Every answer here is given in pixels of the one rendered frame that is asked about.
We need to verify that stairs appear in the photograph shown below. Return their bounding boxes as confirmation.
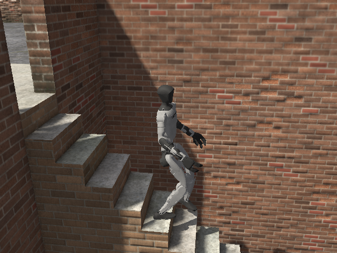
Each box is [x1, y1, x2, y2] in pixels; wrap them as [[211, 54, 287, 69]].
[[20, 94, 241, 253]]

